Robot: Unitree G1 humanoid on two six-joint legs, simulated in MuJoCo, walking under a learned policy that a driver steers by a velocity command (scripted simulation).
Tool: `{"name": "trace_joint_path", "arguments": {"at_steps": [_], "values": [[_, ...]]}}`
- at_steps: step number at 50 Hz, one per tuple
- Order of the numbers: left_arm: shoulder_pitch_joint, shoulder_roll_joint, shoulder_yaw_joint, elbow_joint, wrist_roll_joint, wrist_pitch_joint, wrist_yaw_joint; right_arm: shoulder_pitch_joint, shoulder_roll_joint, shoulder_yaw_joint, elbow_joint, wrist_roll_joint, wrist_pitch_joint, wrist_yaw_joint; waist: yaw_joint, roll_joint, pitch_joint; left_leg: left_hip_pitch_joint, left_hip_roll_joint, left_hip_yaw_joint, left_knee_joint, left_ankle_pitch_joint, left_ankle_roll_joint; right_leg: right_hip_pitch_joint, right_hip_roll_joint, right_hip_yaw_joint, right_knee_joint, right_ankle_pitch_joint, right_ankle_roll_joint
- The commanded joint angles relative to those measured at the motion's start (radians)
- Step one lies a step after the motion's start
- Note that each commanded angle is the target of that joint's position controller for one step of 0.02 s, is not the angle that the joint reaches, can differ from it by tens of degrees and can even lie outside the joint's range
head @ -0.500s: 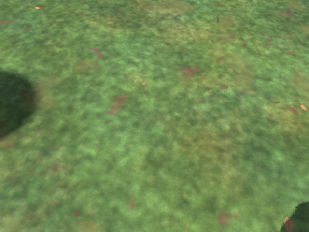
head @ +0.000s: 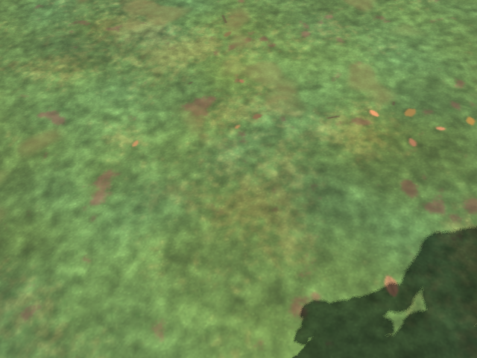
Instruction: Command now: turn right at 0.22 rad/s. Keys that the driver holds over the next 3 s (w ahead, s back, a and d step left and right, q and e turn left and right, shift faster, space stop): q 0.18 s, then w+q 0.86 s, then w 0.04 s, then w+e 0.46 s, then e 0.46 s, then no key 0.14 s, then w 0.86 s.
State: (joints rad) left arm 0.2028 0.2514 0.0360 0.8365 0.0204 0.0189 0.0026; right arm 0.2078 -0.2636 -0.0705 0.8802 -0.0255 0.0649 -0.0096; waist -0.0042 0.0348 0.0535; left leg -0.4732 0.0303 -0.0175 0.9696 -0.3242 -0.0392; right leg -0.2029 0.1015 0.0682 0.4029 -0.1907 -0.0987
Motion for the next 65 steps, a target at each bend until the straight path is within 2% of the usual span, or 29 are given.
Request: {"name": "trace_joint_path", "arguments": {"at_steps": [1,4,8,10,11,12,13,15,18,20,22,24,25,26,27,28,29,30,32,40,46,48,50,51,52,53,55,58,65], "values": [[0.047,0.123,0.019,-0.023,0.014,-0.012,0.008,0.006,-0.066,-0.011,-0.031,0.006,-0.008,-0.004,0.026,-0.141,-0.06,0.007,0.006,-0.016,-0.09,-0.024,0.008,0.083,-0.272,0.217,-0.103,0.275,-0.108],[0.035,0.08,-0.005,-0.004,0.017,-0.017,0.015,0.011,-0.042,0.006,-0.002,0.02,-0.006,-0.003,0.029,-0.141,-0.047,0.174,-0.007,-0.013,-0.253,-0.048,0.035,-0.011,-0.271,0.201,-0.128,0.122,-0.093],[0.019,0.154,0.014,0.012,0.005,-0.011,0.034,0.043,-0.045,0.012,0.022,0.012,-0.028,-0.005,-0.009,-0.09,-0.026,0.312,-0.047,0.014,-0.515,0.054,0.073,-0.031,-0.262,0.195,-0.05,0.134,-0.067],[0.036,0.128,0.016,-0.007,0.007,-0.017,0.036,0.085,-0.101,0.007,0.028,-0.007,-0.055,-0.01,0.007,0.016,-0.074,0.385,0.08,-0.193,-0.582,0.229,0.124,-0.071,-0.186,0.138,0.089,0.041,-0.01],[0.022,0.087,0.011,-0.027,0.004,-0.018,0.027,0.094,-0.148,-0.01,0.044,0.01,-0.056,-0.004,0.028,0.14,-0.048,0.39,0.164,-0.328,-0.592,0.221,0.206,-0.172,-0.045,-0.002,0.155,-0.15,0.011],[-0.033,0.092,0.011,-0.032,0.019,-0.019,0.022,0.134,-0.169,-0.028,0.056,0.01,-0.054,0.006,-0.026,0.192,-0.022,0.377,0.235,-0.464,-0.658,-0.01,0.282,-0.252,-0.011,-0.079,0.273,-0.268,0.015],[-0.09,0.115,0.021,-0.044,0.022,-0.02,0.01,0.168,-0.166,-0.034,0.055,0.001,-0.055,0.012,-0.071,0.184,0.015,0.369,0.265,-0.55,-0.736,-0.262,0.322,-0.334,-0.019,-0.073,0.408,-0.326,0.022],[-0.128,0.121,0.029,-0.064,0.007,-0.026,-0.012,0.138,-0.159,-0.034,0.042,-0.008,-0.052,0.007,-0.051,0.145,0.084,0.306,0.239,-0.575,-0.815,-0.449,0.324,-0.414,-0.068,-0.025,0.534,-0.286,0.047],[-0.138,0.086,0.018,-0.059,0.012,-0.052,-0.023,0.121,-0.099,-0.022,0.036,0.016,-0.076,0.003,-0.038,0.091,0.058,0.321,0.151,-0.458,-0.802,-0.207,0.29,-0.385,-0.077,-0.036,0.486,-0.173,0.103],[-0.13,0.079,0.016,-0.054,0.014,-0.056,-0.022,0.14,-0.122,-0.03,0.045,0.019,-0.092,0.0,-0.028,0.091,0.043,0.307,0.111,-0.412,-0.776,-0.094,0.277,-0.331,-0.069,-0.045,0.396,-0.159,0.124],[-0.125,0.072,0.008,-0.058,-0.005,-0.064,-0.022,0.129,-0.175,-0.05,0.04,0.002,-0.087,0.005,-0.017,0.122,0.023,0.261,0.091,-0.403,-0.754,-0.087,0.27,-0.231,-0.073,-0.043,0.28,-0.185,0.122],[-0.058,0.081,0.012,-0.041,-0.023,-0.073,-0.014,0.07,-0.178,-0.06,0.012,-0.003,-0.077,0.013,0.028,0.103,-0.005,0.14,0.076,-0.404,-0.711,-0.099,0.24,-0.017,-0.058,-0.057,0.129,-0.13,0.111],[0.027,0.102,0.023,-0.005,-0.018,-0.073,-0.003,0.028,-0.146,-0.056,-0.008,0.017,-0.082,0.011,0.074,0.049,-0.03,0.038,0.035,-0.39,-0.646,-0.143,0.206,0.15,-0.031,-0.076,0.061,-0.046,0.112],[0.133,0.151,0.039,0.023,0.003,-0.074,0.012,0.003,-0.118,-0.048,-0.029,0.022,-0.092,0.014,0.12,-0.022,-0.061,-0.109,-0.031,-0.329,-0.512,-0.217,0.17,0.321,-0.091,-0.018,0.035,-0.124,0.102],[0.257,0.25,0.058,0.033,0.025,-0.08,0.028,-0.003,-0.012,-0.021,-0.061,0.024,-0.106,0.015,0.155,-0.262,-0.131,-0.199,-0.149,-0.161,-0.166,-0.263,0.13,0.413,-0.378,0.33,-0.148,-0.459,0.064],[0.185,0.315,0.068,0.007,0.017,-0.076,0.034,0.017,-0.042,-0.026,-0.081,0.012,-0.107,0.014,0.11,-0.349,-0.107,-0.305,-0.182,-0.107,-0.013,-0.258,0.131,0.317,-0.511,0.651,-0.312,-0.711,0.001],[0.112,0.249,0.057,-0.005,0.01,-0.076,0.037,0.004,-0.099,-0.036,-0.07,-0.009,-0.097,0.024,0.066,-0.267,0.003,-0.311,-0.081,-0.12,0.088,-0.167,0.141,0.204,-0.5,0.605,-0.308,-0.734,-0.022],[0.068,0.172,0.04,-0.01,-0.001,-0.084,0.028,-0.003,-0.097,-0.036,-0.056,-0.016,-0.096,0.04,0.047,-0.184,0.046,-0.31,-0.05,-0.123,0.099,-0.084,0.137,0.157,-0.445,0.482,-0.297,-0.635,-0.011],[0.066,0.111,0.024,0.004,0.002,-0.103,0.029,0.024,-0.067,-0.028,-0.033,-0.019,-0.097,0.061,0.022,-0.147,0.04,-0.264,-0.019,-0.085,0.1,0.042,0.115,0.158,-0.364,0.256,-0.279,-0.305,0.009],[0.215,0.069,0.018,0.059,0.006,-0.119,-0.001,-0.2,-0.034,0.005,-0.133,-0.012,-0.076,0.089,0.04,-0.114,0.024,-0.333,0.0,0.0,0.014,0.236,0.076,0.219,-0.353,-0.043,-0.239,0.276,-0.035],[0.266,0.118,0.023,0.103,0.012,-0.112,0.01,-0.327,-0.022,0.031,-0.204,-0.019,-0.074,0.109,0.046,-0.149,0.056,-0.102,-0.034,0.142,-0.306,0.204,0.15,0.22,-0.352,-0.195,-0.174,0.54,-0.002],[0.279,0.143,0.028,0.113,0.008,-0.103,0.014,-0.245,-0.047,0.019,-0.186,-0.017,-0.078,0.092,0.005,-0.167,-0.015,0.03,-0.099,0.176,-0.339,0.106,0.197,0.273,-0.353,-0.239,0.009,0.875,0.004],[0.273,0.173,0.036,0.104,0.002,-0.088,0.02,0.025,-0.103,-0.01,-0.093,-0.021,-0.092,0.07,-0.098,-0.135,-0.152,0.357,-0.16,0.17,-0.44,0.095,0.244,0.176,-0.339,-0.278,0.374,0.846,0.022],[0.289,0.136,0.028,0.075,0.007,-0.087,0.017,0.153,-0.183,-0.038,-0.067,-0.03,-0.097,0.05,-0.138,-0.024,-0.246,0.608,0.036,-0.102,-0.476,-0.059,0.298,-0.064,-0.314,-0.278,0.678,0.434,0.047],[0.279,0.046,0.015,-0.002,-0.007,-0.094,-0.001,0.111,-0.263,-0.054,-0.108,-0.01,-0.088,0.042,-0.069,0.206,-0.349,0.831,0.324,-0.706,-0.623,-0.111,0.433,-0.447,-0.106,-0.203,1.028,-0.333,0.102],[0.156,0.152,0.035,-0.026,-0.005,-0.106,-0.005,0.152,-0.247,-0.054,-0.098,0.008,-0.074,0.032,-0.134,0.069,-0.306,0.791,0.315,-0.694,-0.699,-0.012,0.433,-0.555,-0.125,-0.042,1.075,-0.26,0.087],[0.146,0.103,0.02,-0.014,-0.016,-0.121,-0.008,0.054,-0.13,-0.023,-0.075,0.012,-0.088,0.017,-0.034,-0.047,-0.105,0.514,0.247,-0.405,-0.71,0.271,0.363,-0.481,-0.215,-0.047,0.9,-0.111,0.072],[0.221,0.065,0.015,0.034,0.018,-0.068,-0.016,0.009,-0.068,0.004,-0.063,0.011,-0.131,0.015,0.044,-0.043,-0.079,0.333,0.159,-0.223,-0.76,0.464,0.303,-0.307,-0.24,-0.047,0.778,-0.109,0.076],[0.018,0.061,0.026,-0.012,-0.003,-0.043,-0.038,0.148,-0.084,0.011,0.011,0.014,-0.161,0.015,-0.008,0.001,0.029,0.394,0.11,-0.032,-0.847,0.531,0.177,-0.495,-0.191,-0.026,0.568,0.132,0.069]]}}
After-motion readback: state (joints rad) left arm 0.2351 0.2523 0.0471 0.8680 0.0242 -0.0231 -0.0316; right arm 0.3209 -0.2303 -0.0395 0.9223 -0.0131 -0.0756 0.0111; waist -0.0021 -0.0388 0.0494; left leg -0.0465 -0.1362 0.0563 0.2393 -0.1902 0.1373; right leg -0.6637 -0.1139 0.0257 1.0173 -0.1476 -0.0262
